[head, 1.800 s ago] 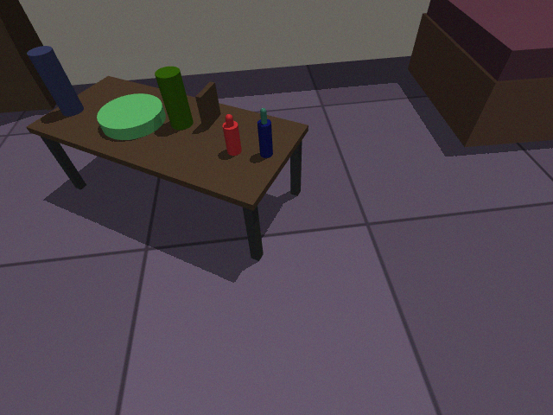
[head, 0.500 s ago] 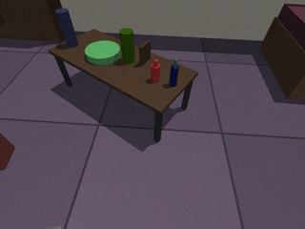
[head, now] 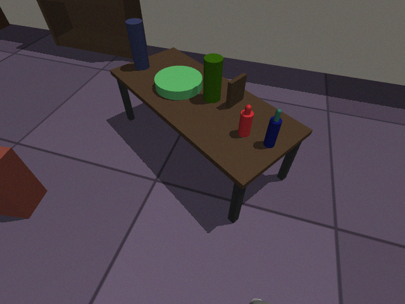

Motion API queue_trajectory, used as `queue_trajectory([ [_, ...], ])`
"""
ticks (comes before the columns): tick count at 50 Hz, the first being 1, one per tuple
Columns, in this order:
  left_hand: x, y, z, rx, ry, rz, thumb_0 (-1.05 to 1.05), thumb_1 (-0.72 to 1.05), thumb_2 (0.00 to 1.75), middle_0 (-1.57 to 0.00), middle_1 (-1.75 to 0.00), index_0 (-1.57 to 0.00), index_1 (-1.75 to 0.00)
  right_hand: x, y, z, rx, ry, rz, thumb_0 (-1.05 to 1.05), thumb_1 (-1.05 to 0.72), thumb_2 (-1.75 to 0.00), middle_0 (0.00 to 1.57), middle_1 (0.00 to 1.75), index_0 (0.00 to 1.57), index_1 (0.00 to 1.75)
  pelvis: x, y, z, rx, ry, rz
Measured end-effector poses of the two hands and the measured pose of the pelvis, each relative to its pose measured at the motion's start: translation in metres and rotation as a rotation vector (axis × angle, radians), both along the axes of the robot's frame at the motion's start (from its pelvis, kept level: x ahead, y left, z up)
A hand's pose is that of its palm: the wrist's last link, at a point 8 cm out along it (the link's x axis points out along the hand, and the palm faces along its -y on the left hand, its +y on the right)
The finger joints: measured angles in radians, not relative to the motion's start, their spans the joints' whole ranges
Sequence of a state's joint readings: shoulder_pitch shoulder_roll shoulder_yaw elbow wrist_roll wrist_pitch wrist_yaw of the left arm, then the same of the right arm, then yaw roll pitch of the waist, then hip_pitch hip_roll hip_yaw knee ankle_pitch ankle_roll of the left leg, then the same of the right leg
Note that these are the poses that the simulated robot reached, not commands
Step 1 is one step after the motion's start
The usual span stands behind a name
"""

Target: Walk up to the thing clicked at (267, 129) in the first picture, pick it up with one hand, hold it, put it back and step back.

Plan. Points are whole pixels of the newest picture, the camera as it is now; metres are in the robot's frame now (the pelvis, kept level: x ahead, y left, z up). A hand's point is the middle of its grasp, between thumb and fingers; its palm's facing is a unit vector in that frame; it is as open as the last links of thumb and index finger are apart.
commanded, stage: walk up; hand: right
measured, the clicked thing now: (273, 127) +0.85 -0.27 -0.25
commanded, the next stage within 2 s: none
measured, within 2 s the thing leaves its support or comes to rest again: neither
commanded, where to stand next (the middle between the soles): +0.38 -0.23 m, yaw +21 degrees
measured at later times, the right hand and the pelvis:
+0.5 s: hand (369, 235) +0.31 -0.38 -0.11, palm faces -0.16 +0.83 -0.54, open 7.4 cm; pelvis +0.17 -0.11 -0.01, yaw +10 degrees
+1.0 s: hand (391, 186) +0.47 -0.53 -0.13, palm faces -0.33 +0.83 -0.45, open 7.4 cm; pelvis +0.31 -0.27 +0.00, yaw +16 degrees
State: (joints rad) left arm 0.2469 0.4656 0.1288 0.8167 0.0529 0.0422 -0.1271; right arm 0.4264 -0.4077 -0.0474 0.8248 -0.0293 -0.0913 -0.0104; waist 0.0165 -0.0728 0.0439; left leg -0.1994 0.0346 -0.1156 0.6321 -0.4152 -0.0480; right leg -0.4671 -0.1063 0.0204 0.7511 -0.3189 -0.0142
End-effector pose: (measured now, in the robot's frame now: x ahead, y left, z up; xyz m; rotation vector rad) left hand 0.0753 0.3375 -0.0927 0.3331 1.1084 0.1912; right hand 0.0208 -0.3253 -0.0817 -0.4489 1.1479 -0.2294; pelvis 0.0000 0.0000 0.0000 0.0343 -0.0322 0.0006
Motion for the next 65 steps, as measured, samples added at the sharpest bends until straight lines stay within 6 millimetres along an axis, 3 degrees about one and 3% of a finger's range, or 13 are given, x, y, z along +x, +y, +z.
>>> queue_trajectory([
  [3,0.012,-0.021,0.002,0.04,-0.048,0.037,0.01,0.91,0.9,-0.2,-0.3,-0.2,-0.3,0.044,-0.032,-0.017,-0.021,0.006,0.036,0.01,-0.9,-0.89,0.21,0.3,0.21,0.3,0.022,-0.025,-0.011,-0.03,-0.003,0.035],
  [6,0.013,-0.045,0.009,0.033,-0.054,0.091,0.01,0.91,0.9,-0.2,-0.3,-0.2,-0.3,0.094,-0.048,-0.015,-0.023,-0.004,0.072,0.01,-0.9,-0.89,0.21,0.3,0.2,0.3,0.042,-0.041,-0.004,-0.024,-0.006,0.068],
  [12,0.009,-0.082,0.013,0.003,0.013,0.156,0.01,0.91,0.9,-0.2,-0.3,-0.2,-0.3,0.187,-0.057,0.007,0.003,-0.067,0.188,0.01,-0.91,-0.89,0.2,0.3,0.2,0.3,0.085,-0.064,0.012,-0.021,0.005,0.11],
  [18,0.015,-0.104,-0.014,-0.037,0.086,0.207,0.01,0.9,0.9,-0.2,-0.3,-0.2,-0.3,0.259,-0.058,0.014,-0.025,-0.107,0.267,0.01,-0.91,-0.89,0.2,0.3,0.2,0.3,0.13,-0.08,0.001,-0.023,0.007,0.15],
  [22,0.042,-0.118,-0.037,-0.058,0.121,0.194,0.01,0.91,0.9,-0.2,-0.3,-0.2,-0.3,0.281,-0.073,0.009,-0.063,-0.144,0.248,0.01,-0.9,-0.89,0.2,0.3,0.2,0.3,0.153,-0.09,-0.014,-0.008,-0.005,0.164],
  [28,0.101,-0.141,-0.034,-0.06,0.065,0.163,0.01,0.91,0.9,-0.2,-0.3,-0.2,-0.3,0.29,-0.114,0.019,-0.094,-0.111,0.215,0.01,-0.9,-0.89,0.21,0.3,0.21,0.3,0.184,-0.124,-0.008,-0.006,-0.008,0.181],
  [36,0.163,-0.181,-0.019,0.027,0.007,0.174,0.01,0.91,0.9,-0.2,-0.3,-0.2,-0.3,0.316,-0.209,0.002,-0.122,-0.026,0.216,0.01,-0.9,-0.89,0.21,0.3,0.21,0.3,0.231,-0.196,-0.02,-0.015,0.013,0.219],
  [39,0.17,-0.207,-0.017,0.071,-0.018,0.204,0.0,0.91,0.9,-0.2,-0.3,-0.2,-0.3,0.34,-0.248,-0.014,-0.147,0.013,0.204,0.01,-0.9,-0.89,0.21,0.3,0.21,0.3,0.251,-0.226,-0.029,-0.04,0.004,0.241],
  [41,0.168,-0.227,-0.013,0.065,-0.01,0.242,0.0,0.91,0.9,-0.2,-0.3,-0.2,-0.3,0.36,-0.259,-0.016,-0.145,0.026,0.19,0.01,-0.9,-0.89,0.21,0.3,0.21,0.3,0.263,-0.238,-0.025,-0.033,0.0,0.253],
  [48,0.157,-0.291,0.0,0.021,0.087,0.333,0.01,0.91,0.9,-0.2,-0.3,-0.2,-0.3,0.438,-0.25,-0.007,-0.024,-0.001,0.301,0.01,-0.91,-0.89,0.2,0.3,0.2,0.3,0.304,-0.266,0.002,-0.027,-0.001,0.279],
  [53,0.152,-0.318,-0.002,0.007,0.164,0.377,0.01,0.9,0.9,-0.2,-0.3,-0.21,-0.3,0.489,-0.227,-0.012,0.047,-0.012,0.359,0.01,-0.91,-0.89,0.2,0.3,0.2,0.3,0.326,-0.277,0.006,-0.022,-0.006,0.302],
  [60,0.168,-0.322,-0.017,0.008,0.172,0.435,0.01,0.9,0.9,-0.21,-0.3,-0.21,-0.3,0.551,-0.184,-0.029,0.111,-0.039,0.435,0.01,-0.91,-0.89,0.2,0.3,0.2,0.3,0.351,-0.274,-0.006,-0.013,-0.006,0.349],
  [65,0.201,-0.315,-0.016,0.019,0.116,0.44,0.01,0.9,0.9,-0.2,-0.3,-0.2,-0.3,0.573,-0.167,-0.027,0.158,-0.116,0.437,0.01,-0.91,-0.89,0.2,0.3,0.2,0.3,0.354,-0.277,-0.005,-0.022,-0.027,0.365],
])
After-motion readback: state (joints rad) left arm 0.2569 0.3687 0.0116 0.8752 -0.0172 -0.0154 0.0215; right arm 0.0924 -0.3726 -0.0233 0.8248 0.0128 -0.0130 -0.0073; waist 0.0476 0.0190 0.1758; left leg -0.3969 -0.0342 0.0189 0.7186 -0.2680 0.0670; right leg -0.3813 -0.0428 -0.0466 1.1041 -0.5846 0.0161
